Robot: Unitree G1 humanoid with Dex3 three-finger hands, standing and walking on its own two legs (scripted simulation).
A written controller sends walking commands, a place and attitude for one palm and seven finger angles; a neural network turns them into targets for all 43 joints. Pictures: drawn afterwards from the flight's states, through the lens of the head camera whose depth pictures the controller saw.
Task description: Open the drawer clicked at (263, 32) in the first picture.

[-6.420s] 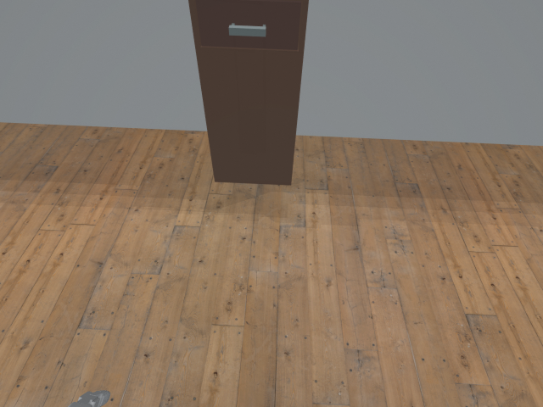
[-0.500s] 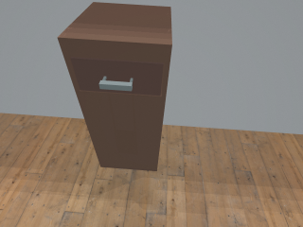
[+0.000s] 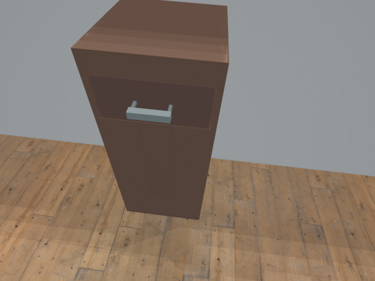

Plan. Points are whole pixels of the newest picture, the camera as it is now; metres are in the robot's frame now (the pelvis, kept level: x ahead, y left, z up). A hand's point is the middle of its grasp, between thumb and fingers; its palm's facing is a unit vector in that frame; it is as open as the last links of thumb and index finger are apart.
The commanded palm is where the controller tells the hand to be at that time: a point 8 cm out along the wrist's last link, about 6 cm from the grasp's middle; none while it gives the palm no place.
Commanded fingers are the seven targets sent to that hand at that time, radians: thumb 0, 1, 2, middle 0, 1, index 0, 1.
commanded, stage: come to a stop and stand still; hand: left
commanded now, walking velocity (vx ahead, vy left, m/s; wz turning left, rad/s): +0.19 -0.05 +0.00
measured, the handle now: (150, 110) +0.57 +0.15 +0.03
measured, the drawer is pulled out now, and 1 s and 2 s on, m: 0.00 0.00 0.00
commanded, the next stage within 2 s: look again from close up in 1.46 s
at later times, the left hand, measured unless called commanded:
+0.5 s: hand out of the picture +0.14 +0.18 -0.17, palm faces +0.02 -0.97 -0.25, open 7.4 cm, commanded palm none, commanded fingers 0.00 0.90 0.90 -0.20 -0.30 -0.20 -0.30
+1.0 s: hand out of the picture +0.03 +0.22 -0.17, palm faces +0.01 -0.97 -0.23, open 7.4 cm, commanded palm none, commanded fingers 0.00 0.90 0.90 -0.20 -0.30 -0.20 -0.30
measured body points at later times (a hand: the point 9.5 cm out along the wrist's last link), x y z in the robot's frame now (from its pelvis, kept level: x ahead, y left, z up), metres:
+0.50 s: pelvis +0.07 -0.01 +0.00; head +0.12 -0.02 +0.44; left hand +0.14 +0.23 -0.15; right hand +0.08 -0.24 -0.17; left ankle +0.02 +0.10 -0.68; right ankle +0.11 -0.13 -0.73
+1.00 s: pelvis +0.02 +0.04 +0.01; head +0.04 +0.04 +0.45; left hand +0.03 +0.27 -0.15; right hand +0.06 -0.19 -0.15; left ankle +0.05 +0.12 -0.73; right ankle -0.03 -0.09 -0.74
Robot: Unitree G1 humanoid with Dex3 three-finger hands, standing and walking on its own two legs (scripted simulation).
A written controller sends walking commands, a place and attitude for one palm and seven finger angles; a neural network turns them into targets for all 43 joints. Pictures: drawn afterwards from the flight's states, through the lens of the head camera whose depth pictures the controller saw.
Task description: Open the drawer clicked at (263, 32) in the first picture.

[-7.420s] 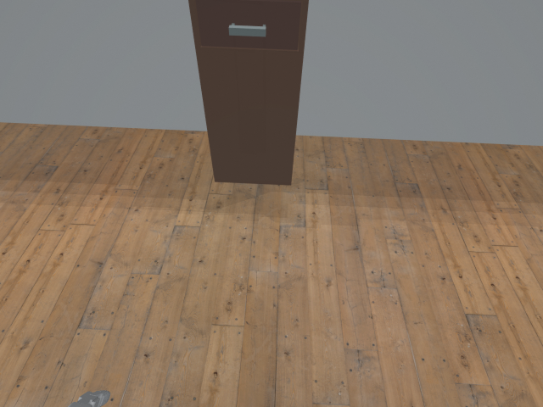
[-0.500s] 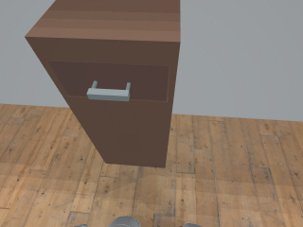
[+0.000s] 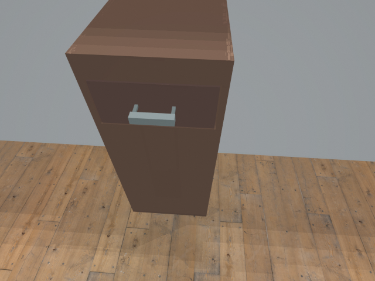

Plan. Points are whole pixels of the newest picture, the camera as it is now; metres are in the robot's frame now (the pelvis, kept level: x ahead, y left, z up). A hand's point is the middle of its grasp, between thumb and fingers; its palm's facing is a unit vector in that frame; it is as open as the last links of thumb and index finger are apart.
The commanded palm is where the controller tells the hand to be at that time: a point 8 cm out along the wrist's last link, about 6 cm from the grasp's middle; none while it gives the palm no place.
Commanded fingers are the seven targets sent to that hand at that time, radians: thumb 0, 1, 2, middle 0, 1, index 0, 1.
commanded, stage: come to a stop and stand still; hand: left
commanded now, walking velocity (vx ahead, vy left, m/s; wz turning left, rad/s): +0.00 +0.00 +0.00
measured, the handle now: (153, 113) +0.54 +0.13 +0.03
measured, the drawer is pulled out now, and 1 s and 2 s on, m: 0.00 0.00 0.00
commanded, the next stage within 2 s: look again from close up in 0.46 s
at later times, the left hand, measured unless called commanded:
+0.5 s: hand out of the picture -0.07 +0.13 -0.18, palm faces +0.05 -0.99 -0.13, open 7.4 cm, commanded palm none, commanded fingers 0.00 0.90 0.90 -0.20 -0.30 -0.20 -0.30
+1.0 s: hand out of the picture -0.02 +0.17 -0.18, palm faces +0.05 -0.99 -0.16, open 7.4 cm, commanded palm none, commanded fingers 0.00 0.90 0.90 -0.20 -0.30 -0.20 -0.30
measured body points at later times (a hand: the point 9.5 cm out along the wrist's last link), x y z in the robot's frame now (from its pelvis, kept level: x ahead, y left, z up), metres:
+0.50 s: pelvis -0.03 -0.01 +0.00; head -0.03 -0.01 +0.45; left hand -0.07 +0.18 -0.16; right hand -0.08 -0.22 -0.16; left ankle +0.03 +0.08 -0.74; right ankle -0.05 -0.13 -0.74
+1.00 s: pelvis -0.02 +0.01 +0.00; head -0.03 +0.03 +0.45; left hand -0.03 +0.22 -0.17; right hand +0.00 -0.22 -0.15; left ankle +0.03 +0.08 -0.74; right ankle -0.05 -0.13 -0.74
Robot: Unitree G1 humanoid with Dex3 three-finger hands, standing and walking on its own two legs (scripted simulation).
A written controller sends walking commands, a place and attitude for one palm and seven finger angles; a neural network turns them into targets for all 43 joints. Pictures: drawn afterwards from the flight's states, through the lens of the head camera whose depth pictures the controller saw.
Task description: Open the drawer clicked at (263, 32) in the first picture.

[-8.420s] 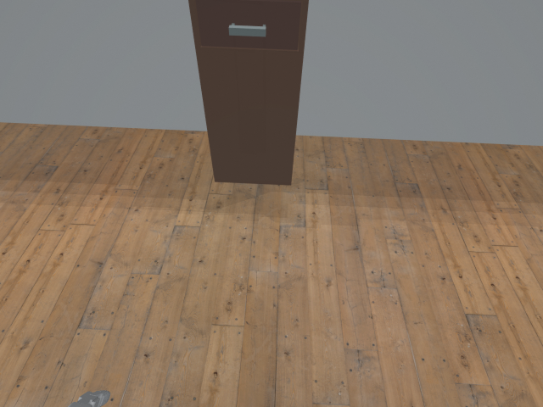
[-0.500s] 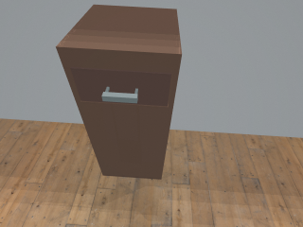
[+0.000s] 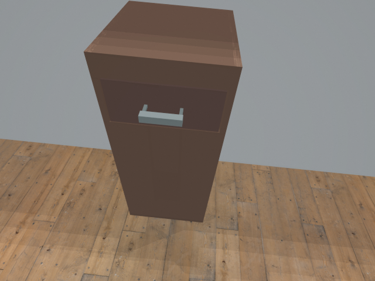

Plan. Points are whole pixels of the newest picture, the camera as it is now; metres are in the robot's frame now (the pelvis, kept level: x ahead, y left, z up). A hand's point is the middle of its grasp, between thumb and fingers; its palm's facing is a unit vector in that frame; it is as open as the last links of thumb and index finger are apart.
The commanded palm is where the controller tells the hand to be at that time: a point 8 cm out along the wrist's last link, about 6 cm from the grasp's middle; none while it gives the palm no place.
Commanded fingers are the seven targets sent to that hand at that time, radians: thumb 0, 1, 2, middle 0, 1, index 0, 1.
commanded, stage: look again from close up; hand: left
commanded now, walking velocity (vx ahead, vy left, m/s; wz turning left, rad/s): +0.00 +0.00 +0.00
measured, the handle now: (162, 113) +0.56 +0.11 +0.03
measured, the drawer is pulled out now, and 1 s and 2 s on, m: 0.00 0.00 0.00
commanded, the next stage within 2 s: shuffle to correct the standing spot in 0.02 s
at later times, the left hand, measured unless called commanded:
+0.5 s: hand out of the picture -0.03 +0.13 -0.17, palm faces -0.01 -0.99 -0.16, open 7.4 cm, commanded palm none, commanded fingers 0.00 0.90 0.90 -0.20 -0.30 -0.20 -0.30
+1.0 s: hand out of the picture +0.01 +0.10 -0.18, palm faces +0.03 -0.99 -0.13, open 7.4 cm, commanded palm none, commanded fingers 0.00 0.90 0.90 -0.20 -0.30 -0.20 -0.30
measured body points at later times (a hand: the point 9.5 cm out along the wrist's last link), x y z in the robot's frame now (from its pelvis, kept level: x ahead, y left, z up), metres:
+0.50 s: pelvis +0.00 -0.03 +0.00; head +0.00 -0.03 +0.45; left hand -0.03 +0.19 -0.16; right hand -0.01 -0.27 -0.15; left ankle +0.05 +0.07 -0.73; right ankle -0.02 -0.13 -0.74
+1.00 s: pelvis +0.02 -0.05 +0.00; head +0.03 -0.03 +0.45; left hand +0.01 +0.15 -0.17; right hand +0.06 -0.28 -0.14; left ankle +0.05 +0.03 -0.73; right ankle -0.02 -0.13 -0.73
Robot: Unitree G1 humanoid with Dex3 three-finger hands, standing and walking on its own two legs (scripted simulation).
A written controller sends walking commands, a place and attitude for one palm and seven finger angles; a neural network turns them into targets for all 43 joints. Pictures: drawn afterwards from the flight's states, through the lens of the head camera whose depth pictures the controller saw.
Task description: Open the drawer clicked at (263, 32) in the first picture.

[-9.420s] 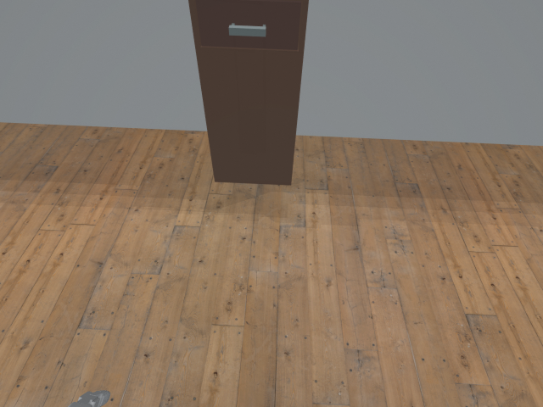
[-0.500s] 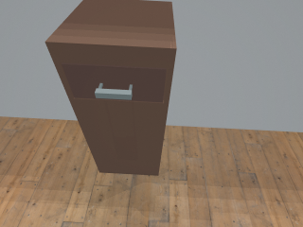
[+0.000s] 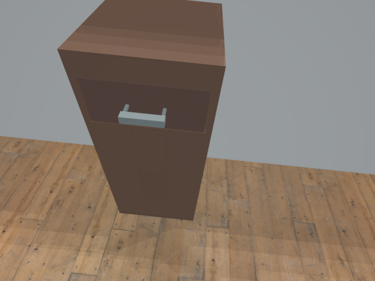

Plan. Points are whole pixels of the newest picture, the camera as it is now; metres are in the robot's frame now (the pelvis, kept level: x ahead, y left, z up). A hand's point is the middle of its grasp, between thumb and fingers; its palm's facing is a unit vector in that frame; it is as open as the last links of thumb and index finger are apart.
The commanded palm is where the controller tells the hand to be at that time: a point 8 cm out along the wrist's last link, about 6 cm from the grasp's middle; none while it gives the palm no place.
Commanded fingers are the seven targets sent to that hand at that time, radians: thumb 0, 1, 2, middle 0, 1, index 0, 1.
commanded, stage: come to a stop and stand still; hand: left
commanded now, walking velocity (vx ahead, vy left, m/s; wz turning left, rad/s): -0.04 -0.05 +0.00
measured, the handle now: (144, 114) +0.53 +0.17 +0.03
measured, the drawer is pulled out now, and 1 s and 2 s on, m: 0.00 0.00 0.00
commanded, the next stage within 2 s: look again from close up in 0.48 s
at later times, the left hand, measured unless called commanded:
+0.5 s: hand out of the picture -0.05 +0.15 -0.18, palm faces +0.03 -0.99 -0.13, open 7.4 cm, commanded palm none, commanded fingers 0.00 0.90 0.90 -0.20 -0.30 -0.20 -0.30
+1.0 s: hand out of the picture -0.02 +0.18 -0.18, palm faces +0.03 -0.98 -0.17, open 7.4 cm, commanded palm none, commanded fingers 0.00 0.90 0.90 -0.20 -0.30 -0.20 -0.30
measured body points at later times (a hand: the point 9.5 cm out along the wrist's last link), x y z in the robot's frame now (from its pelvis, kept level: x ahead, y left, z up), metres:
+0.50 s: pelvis -0.02 +0.01 +0.00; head -0.02 +0.02 +0.45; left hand -0.05 +0.21 -0.16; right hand -0.04 -0.20 -0.15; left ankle +0.02 +0.07 -0.74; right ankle -0.04 -0.09 -0.74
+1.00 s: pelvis -0.03 +0.02 +0.00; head -0.04 +0.03 +0.45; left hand -0.02 +0.23 -0.16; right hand -0.01 -0.21 -0.15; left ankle +0.02 +0.07 -0.74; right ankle -0.04 -0.09 -0.74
